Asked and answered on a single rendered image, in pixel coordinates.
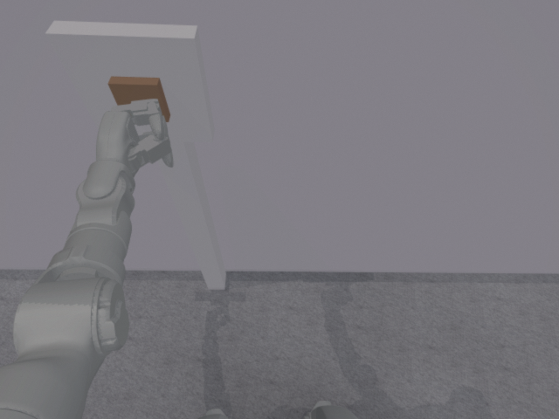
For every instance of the robot shin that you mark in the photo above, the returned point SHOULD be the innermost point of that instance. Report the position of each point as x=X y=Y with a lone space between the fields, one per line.
x=321 y=403
x=214 y=411

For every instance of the robot right shin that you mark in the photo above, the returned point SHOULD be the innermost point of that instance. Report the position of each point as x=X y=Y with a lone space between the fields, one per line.
x=321 y=403

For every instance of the left robot hand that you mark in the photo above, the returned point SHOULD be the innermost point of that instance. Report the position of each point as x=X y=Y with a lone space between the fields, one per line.
x=119 y=141

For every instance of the left robot upper arm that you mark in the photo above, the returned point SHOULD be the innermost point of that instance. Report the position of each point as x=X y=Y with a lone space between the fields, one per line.
x=65 y=330

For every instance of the robot left shin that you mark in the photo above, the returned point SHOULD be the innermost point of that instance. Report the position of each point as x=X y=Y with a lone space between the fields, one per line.
x=214 y=411

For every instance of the button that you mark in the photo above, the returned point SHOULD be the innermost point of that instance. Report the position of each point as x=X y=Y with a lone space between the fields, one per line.
x=127 y=89

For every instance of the robot left forearm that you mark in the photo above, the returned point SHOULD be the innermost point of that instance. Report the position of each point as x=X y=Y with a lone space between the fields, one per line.
x=98 y=241

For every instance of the panel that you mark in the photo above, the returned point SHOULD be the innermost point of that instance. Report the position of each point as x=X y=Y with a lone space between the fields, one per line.
x=92 y=52

